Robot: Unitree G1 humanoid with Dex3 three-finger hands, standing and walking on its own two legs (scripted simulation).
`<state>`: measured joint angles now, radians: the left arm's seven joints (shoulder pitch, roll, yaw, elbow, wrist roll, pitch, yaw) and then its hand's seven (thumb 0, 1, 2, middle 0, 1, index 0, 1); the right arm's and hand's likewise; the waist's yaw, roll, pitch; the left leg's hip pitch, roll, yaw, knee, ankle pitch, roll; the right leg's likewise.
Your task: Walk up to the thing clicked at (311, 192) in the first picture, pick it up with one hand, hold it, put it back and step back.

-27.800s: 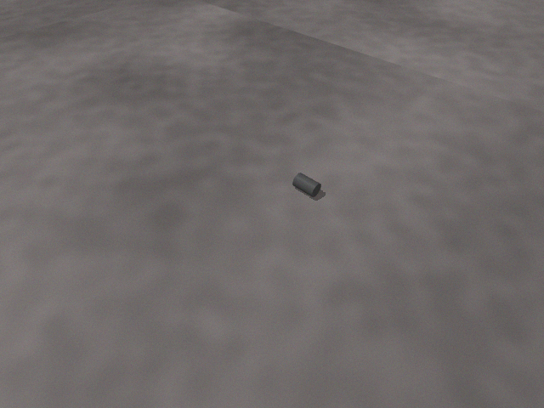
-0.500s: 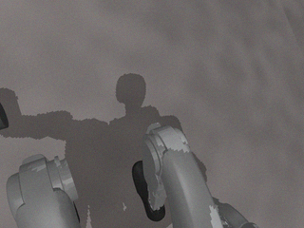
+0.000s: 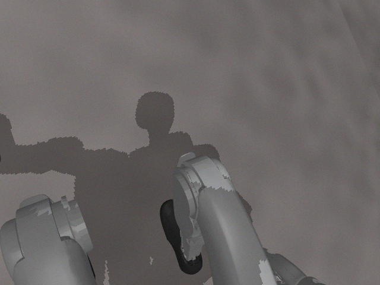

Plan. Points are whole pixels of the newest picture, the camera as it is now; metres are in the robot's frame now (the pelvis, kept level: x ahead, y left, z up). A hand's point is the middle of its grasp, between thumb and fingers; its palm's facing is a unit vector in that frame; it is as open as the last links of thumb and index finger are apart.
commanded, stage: open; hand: left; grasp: from above
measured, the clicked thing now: out of the picture +0.42 +0.34 -0.25
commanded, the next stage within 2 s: withdraw in 0.72 s
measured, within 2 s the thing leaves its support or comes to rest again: neither
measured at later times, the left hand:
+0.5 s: hand out of the picture +0.42 +0.34 -0.24, palm faces -0.43 -0.15 -0.89, open 13.3 cm
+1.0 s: hand out of the picture +0.42 +0.33 -0.23, palm faces -0.37 -0.15 -0.92, open 14.0 cm
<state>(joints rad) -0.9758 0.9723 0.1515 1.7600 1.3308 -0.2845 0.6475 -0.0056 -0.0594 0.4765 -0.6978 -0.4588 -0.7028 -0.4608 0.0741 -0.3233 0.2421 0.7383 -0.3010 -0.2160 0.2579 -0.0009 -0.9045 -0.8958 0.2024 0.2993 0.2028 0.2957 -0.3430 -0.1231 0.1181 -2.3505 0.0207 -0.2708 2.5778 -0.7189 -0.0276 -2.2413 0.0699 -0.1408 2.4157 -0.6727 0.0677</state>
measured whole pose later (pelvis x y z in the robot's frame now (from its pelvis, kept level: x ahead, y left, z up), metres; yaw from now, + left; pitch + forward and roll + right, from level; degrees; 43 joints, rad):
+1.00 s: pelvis +0.00 +0.00 +0.00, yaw +0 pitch +27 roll -13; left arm -0.93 0.93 0.19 1.64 1.32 -0.26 0.66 0.00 -0.49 0.99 -0.09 -1.00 -0.09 -1.00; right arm 0.08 -0.33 0.23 0.73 -0.29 -0.23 0.28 0.00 -0.90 -0.89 0.20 0.30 0.20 0.30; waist -0.33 -0.12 0.10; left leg -2.36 0.02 -0.28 2.57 -0.72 -0.03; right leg -2.24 0.07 -0.15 2.40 -0.67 0.06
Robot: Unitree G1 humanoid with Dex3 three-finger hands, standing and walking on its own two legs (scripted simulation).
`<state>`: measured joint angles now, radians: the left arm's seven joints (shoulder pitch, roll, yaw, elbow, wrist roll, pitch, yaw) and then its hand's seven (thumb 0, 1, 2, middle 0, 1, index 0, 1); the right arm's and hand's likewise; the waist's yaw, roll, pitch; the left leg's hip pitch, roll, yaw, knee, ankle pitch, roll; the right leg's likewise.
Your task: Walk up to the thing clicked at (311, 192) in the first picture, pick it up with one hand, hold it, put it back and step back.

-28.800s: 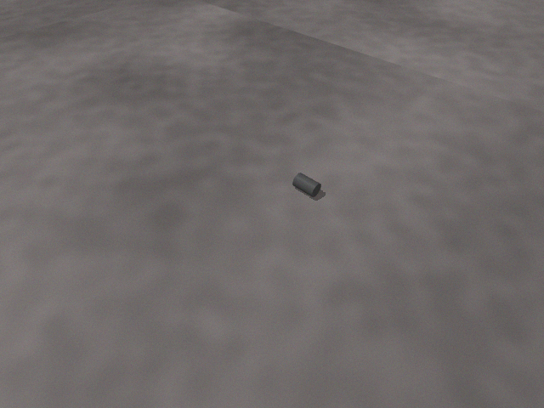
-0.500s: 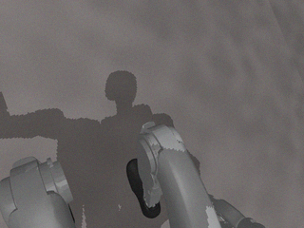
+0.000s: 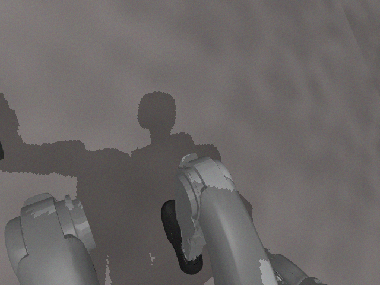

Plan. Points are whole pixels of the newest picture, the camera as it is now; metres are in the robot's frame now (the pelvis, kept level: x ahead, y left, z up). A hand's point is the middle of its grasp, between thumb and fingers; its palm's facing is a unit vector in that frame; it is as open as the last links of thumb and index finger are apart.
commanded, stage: withdraw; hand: left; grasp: from above
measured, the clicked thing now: out of the picture +0.42 +0.35 -0.26
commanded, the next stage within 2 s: home in 0.70 s
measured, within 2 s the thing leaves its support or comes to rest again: neither
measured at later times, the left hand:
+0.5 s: hand out of the picture +0.39 +0.36 -0.05, palm faces -0.48 -0.12 -0.87, open 13.8 cm
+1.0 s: hand out of the picture +0.41 +0.35 -0.12, palm faces -0.30 -0.12 -0.95, open 12.9 cm
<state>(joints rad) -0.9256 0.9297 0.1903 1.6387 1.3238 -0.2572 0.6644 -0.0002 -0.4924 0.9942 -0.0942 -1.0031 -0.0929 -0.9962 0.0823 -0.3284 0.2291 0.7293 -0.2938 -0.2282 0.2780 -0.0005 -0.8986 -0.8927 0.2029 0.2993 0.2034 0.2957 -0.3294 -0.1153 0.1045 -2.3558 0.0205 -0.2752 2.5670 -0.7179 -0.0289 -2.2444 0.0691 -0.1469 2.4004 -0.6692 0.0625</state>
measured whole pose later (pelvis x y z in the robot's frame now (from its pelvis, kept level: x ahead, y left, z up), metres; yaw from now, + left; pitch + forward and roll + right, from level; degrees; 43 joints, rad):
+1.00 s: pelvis -0.01 -0.01 +0.04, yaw +6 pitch +34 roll -8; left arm -0.85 0.72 0.15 1.30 1.22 -0.18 0.45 0.00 -0.27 0.91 -0.22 -0.78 -0.20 -0.78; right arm 0.19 -0.25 0.05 0.76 -0.15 -0.06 0.16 0.00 -0.89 -0.89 0.20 0.30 0.20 0.29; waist -0.23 0.00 -0.07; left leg -2.34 0.01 -0.15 2.39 -0.65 -0.01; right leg -2.25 0.02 -0.05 2.31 -0.66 0.05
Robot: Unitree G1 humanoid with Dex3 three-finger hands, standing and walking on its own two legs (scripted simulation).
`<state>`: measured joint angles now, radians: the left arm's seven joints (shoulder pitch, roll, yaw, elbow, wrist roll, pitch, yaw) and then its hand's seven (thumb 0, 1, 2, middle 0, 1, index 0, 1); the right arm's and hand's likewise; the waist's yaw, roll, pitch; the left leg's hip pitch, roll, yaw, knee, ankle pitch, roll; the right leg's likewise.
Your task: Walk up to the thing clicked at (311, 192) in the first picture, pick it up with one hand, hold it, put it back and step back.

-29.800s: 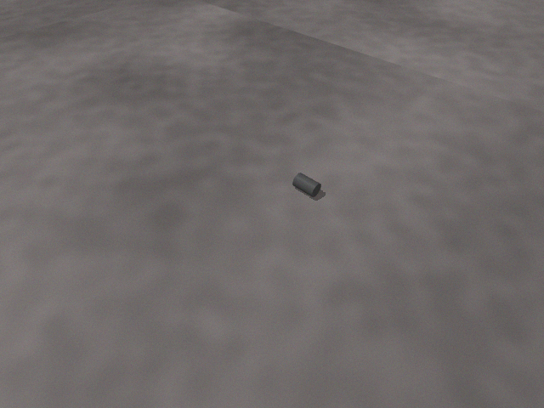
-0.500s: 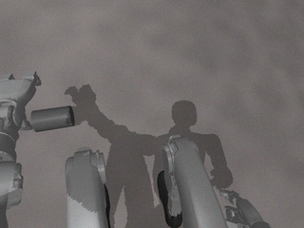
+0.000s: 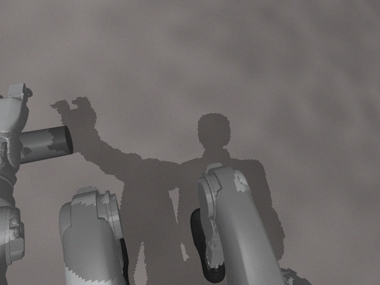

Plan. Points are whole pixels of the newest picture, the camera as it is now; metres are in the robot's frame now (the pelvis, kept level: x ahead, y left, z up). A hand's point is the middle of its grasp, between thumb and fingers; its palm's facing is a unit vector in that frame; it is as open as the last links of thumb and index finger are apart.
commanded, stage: home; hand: left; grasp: from above
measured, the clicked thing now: (42, 144) +0.46 +0.30 -0.29
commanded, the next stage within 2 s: none
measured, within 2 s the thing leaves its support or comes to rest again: neither
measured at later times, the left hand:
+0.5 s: hand out of the picture +0.30 +0.26 +0.07, palm faces -0.16 -0.76 -0.63, open 7.6 cm
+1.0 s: hand out of the picture +0.24 +0.22 +0.29, palm faces +0.20 -0.95 -0.22, open 7.4 cm
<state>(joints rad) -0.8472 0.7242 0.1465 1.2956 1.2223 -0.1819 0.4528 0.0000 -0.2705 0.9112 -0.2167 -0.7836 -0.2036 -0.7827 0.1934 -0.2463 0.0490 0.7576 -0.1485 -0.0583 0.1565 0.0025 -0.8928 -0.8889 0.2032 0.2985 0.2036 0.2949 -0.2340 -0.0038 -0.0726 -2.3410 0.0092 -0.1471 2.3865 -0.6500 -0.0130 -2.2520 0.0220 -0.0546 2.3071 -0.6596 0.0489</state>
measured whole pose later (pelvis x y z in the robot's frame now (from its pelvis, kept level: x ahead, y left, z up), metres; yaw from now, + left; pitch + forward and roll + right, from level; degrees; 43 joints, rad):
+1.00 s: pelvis +0.07 +0.01 +0.35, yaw +8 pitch +16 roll -4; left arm 0.37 0.24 0.06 -0.04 -0.06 0.44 0.08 0.01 0.90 0.90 -0.21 -0.30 -0.20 -0.30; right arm 0.29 -0.19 0.06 0.53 0.03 -0.15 -0.16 0.01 -0.90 -0.89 0.21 0.30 0.21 0.30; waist -0.07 0.04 -0.18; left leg -0.93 0.04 -0.07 1.18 -0.52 -0.01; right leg -0.86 0.00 -0.06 1.09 -0.51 0.02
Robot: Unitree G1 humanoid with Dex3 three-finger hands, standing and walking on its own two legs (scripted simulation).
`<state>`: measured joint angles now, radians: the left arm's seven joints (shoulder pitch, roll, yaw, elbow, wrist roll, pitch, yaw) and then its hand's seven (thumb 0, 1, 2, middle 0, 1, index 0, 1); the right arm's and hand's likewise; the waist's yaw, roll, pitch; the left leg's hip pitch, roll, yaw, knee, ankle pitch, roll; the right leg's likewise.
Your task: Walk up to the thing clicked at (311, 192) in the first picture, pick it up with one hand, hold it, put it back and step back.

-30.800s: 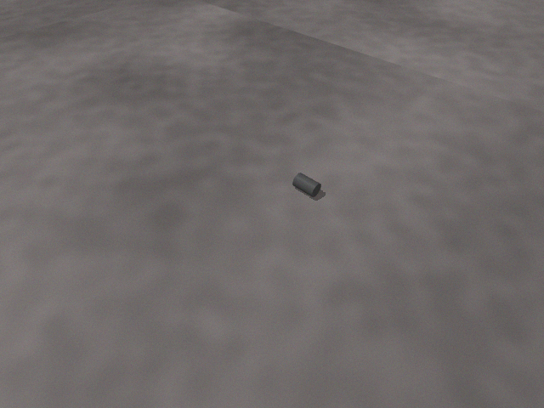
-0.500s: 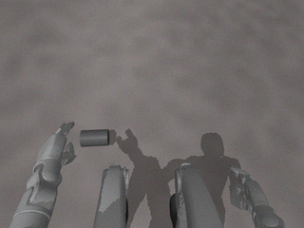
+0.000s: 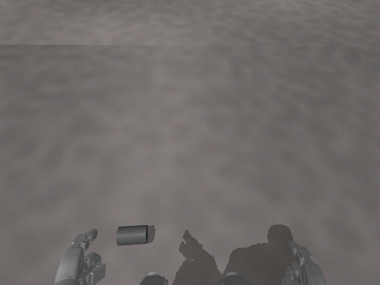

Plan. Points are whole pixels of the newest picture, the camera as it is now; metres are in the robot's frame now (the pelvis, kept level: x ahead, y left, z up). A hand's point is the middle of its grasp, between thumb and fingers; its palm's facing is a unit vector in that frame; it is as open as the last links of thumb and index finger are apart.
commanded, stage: home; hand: left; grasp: from above
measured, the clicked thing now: (132, 235) +0.43 +0.24 -0.65
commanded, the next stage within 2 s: none
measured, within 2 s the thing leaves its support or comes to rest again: neither
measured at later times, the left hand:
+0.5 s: hand (98, 280) +0.17 +0.18 -0.02, palm faces +0.07 -0.98 -0.20, open 7.4 cm
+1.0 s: hand (99, 283) +0.17 +0.17 -0.02, palm faces +0.06 -0.98 -0.20, open 7.4 cm
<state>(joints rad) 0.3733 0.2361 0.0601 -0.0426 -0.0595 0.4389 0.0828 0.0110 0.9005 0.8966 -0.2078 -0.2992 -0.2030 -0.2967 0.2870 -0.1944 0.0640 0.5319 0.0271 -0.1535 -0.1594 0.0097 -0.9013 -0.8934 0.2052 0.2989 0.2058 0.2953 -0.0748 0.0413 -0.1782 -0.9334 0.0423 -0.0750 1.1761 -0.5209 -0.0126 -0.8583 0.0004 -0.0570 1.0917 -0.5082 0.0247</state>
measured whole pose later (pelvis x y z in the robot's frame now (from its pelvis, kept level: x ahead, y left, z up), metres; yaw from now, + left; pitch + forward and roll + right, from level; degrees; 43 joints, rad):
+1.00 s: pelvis +0.01 -0.01 +0.03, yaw +1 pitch +9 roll -3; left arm 0.50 0.22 0.03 -0.12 -0.05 0.46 0.02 0.01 0.90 0.90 -0.20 -0.30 -0.20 -0.30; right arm 0.30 -0.22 0.04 0.55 0.00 -0.25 -0.19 0.01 -0.90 -0.89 0.21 0.30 0.21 0.30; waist -0.05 0.04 -0.16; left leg -0.70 0.04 -0.07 1.00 -0.47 -0.02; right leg -0.63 0.00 -0.05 0.93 -0.46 0.02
